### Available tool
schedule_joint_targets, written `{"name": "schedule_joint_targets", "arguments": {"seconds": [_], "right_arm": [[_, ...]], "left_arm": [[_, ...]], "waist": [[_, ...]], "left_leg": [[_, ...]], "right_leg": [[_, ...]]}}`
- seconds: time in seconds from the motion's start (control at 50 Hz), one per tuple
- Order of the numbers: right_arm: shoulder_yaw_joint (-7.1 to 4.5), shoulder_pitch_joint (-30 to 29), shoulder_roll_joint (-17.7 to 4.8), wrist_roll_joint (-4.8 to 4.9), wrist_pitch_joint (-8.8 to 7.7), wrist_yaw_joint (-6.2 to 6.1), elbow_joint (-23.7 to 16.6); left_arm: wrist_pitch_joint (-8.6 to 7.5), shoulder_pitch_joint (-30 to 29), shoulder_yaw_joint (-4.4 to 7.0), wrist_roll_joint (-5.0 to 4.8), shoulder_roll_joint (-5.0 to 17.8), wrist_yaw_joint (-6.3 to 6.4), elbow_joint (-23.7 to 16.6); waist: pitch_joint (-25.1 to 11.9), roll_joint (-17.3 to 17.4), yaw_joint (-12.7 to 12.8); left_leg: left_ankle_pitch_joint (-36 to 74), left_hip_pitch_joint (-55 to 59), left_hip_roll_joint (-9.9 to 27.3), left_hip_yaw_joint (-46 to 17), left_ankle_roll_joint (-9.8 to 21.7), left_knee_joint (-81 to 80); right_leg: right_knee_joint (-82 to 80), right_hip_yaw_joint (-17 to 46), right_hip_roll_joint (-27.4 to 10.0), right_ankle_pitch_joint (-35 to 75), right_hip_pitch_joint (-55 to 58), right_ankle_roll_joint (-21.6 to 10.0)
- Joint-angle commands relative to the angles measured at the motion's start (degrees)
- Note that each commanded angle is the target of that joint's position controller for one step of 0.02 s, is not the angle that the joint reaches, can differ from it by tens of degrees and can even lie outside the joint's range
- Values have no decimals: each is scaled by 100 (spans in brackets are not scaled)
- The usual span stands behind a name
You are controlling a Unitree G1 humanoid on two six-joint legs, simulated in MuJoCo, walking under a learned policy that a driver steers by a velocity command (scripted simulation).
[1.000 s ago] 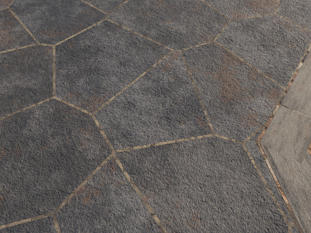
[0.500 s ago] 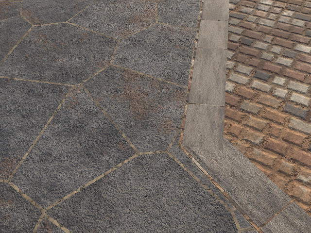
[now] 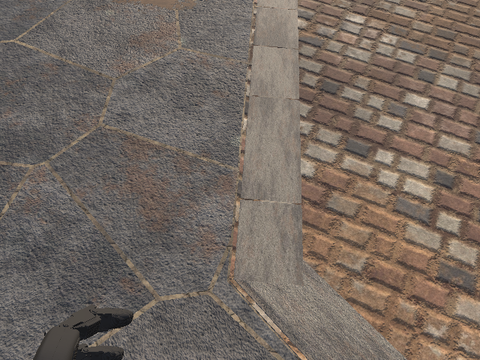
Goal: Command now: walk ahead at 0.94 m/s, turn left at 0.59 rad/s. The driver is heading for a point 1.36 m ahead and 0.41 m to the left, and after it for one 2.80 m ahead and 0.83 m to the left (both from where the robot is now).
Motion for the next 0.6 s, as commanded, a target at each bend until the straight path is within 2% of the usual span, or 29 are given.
{"name": "schedule_joint_targets", "arguments": {"seconds": [0.02,0.04,0.06,0.08,0.1,0.12,0.14,0.16,0.18,0.22,0.26,0.32,0.36,0.38,0.42,0.44,0.46,0.48,0.5,0.52,0.54,0.56,0.58,0.6], "right_arm": [[-299,-595,-1328,34,-103,-28,-335],[-327,-820,-1419,68,-130,5,-384],[-274,-1006,-1181,81,-187,46,-563],[-87,-693,-272,218,-196,23,-869],[-138,-976,-678,197,-100,11,-915],[-190,-1354,-815,103,-19,36,-933],[-169,-1475,-741,38,29,105,-884],[-167,-1523,-655,-22,96,167,-853],[-150,-1534,-543,-89,187,225,-857],[-102,-1918,-383,-115,342,311,-1036],[-62,-2363,-348,-132,401,392,-1252],[19,-3020,-405,-90,389,487,-1598],[77,-3481,-448,-99,363,569,-1739],[112,-3650,-415,-96,351,588,-1809],[90,-3455,-559,-58,339,544,-1713],[48,-3032,-698,-42,340,488,-1595],[-45,-2205,-918,-34,335,424,-1385],[-194,-1026,-1193,-40,325,334,-1036],[-380,-207,-1470,-42,336,180,-700],[-513,-741,-1909,48,410,54,-720],[-599,-1035,-2434,-153,465,70,-1071],[-604,-960,-2156,-106,479,11,-1138],[-539,-1132,-1852,-81,431,-37,-1027],[-474,-1348,-1638,-59,354,-40,-948]], "left_arm": [[-168,332,240,-31,678,177,-244],[-192,1418,357,-4,897,303,91],[-210,2518,515,114,1345,456,248],[-203,2874,611,288,1814,491,298],[-159,2336,575,178,1552,493,238],[-145,1847,462,132,1050,490,254],[-169,1719,408,101,766,464,334],[-194,1648,372,98,625,464,403],[-235,1697,332,47,505,473,527],[-353,1833,299,-73,331,419,752],[-428,1908,288,-105,268,383,905],[-519,1740,303,-67,339,400,1042],[-528,1905,329,-71,486,439,1182],[-522,2007,346,-72,621,458,1244],[-453,2221,406,-72,964,514,1286],[-366,2186,460,-59,1183,560,1258],[-251,2010,513,-22,1370,592,1198],[-147,1751,544,4,1461,593,1078],[-104,1697,539,46,1360,521,1056],[-164,1648,326,109,500,403,856],[-294,1928,285,-58,592,411,170],[-444,1314,269,5,870,421,99],[-504,1231,244,-30,885,417,130],[-465,1105,217,57,795,435,195]], "waist": [[-44,898,951],[-657,636,1538],[-1406,166,2070],[-2213,-1381,1789],[-1701,-1174,1603],[-775,-657,1410],[-328,-325,1296],[-77,-378,1152],[155,-509,1019],[475,-533,921],[626,-399,846],[908,-276,665],[1049,-1,745],[1071,29,751],[646,-118,596],[325,-322,325],[-162,-458,-148],[-709,-485,-673],[-1001,-41,-850],[-447,1408,-158],[-1637,1645,278],[-1393,423,32],[-472,-51,340],[2,-458,643]], "left_leg": [[4639,-1247,941,-673,795,861],[4766,-1844,650,-439,667,2202],[3248,-2997,248,-258,584,3971],[-725,-4383,-336,104,531,5778],[-259,-4838,-157,51,609,6441],[247,-5052,177,172,611,6474],[527,-4929,396,233,553,6270],[600,-4794,503,265,480,6141],[626,-4762,611,283,406,6092],[770,-5027,752,345,346,6048],[1224,-5331,759,462,321,5995],[2004,-5103,681,792,378,4982],[2328,-4583,491,1346,541,3961],[2376,-4244,339,1575,658,3543],[2206,-3554,-177,1972,863,3240],[1876,-3096,-368,1995,947,3192],[1522,-2225,-535,1897,1069,3215],[1192,-936,-630,1624,1246,3045],[860,469,-600,1140,1386,2636],[1053,815,312,-413,1576,2538],[388,2349,1340,-3430,2755,1340],[-548,1917,1471,-3943,2521,389],[-514,866,1356,-3601,2263,80],[-9,-110,1024,-2987,2000,35]], "right_leg": [[-519,-309,521,-320,2322,-188],[-578,-237,419,-268,3831,-289],[-694,838,-726,-1756,5335,-438],[-1671,3598,-2438,-4581,6187,-671],[-2384,4658,-2466,-4957,5299,-776],[-2252,3619,-2209,-4166,4601,-718],[-2315,2714,-1969,-3044,4001,-717],[-2432,2080,-1742,-2322,3591,-647],[-2574,1561,-1596,-1938,3283,-595],[-2770,852,-1527,-1109,3111,-524],[-2904,123,-1440,-249,3097,-468],[-3152,-952,-1144,897,2787,-362],[-3291,-1463,-981,1873,2827,-255],[-3210,-1631,-1007,2831,2931,-217],[-2445,-1745,-1072,5753,3626,-133],[-1762,-1720,-1174,6756,3883,-105],[-644,-1645,-1303,7318,3880,-149],[854,-1483,-1379,7136,3454,-266],[2853,-1432,-1016,4596,2390,-218],[5076,-1282,55,-1553,495,-54],[6253,-58,420,-2096,-1343,127],[5792,489,72,-1498,-1671,58],[5081,489,-174,-1153,-1515,28],[4560,444,-382,-1136,-1052,49]]}}
Next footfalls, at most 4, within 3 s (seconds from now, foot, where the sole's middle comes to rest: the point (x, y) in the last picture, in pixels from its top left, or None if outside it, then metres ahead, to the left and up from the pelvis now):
0.06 right None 0.20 -0.14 -0.77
0.50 left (153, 328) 0.57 0.15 -0.77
0.94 right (104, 201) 1.02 0.29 -0.77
1.38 left None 1.27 0.67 -0.77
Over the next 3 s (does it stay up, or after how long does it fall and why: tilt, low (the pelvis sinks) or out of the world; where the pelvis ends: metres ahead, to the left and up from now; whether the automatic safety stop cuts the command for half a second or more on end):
stays up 1.55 0.60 0.01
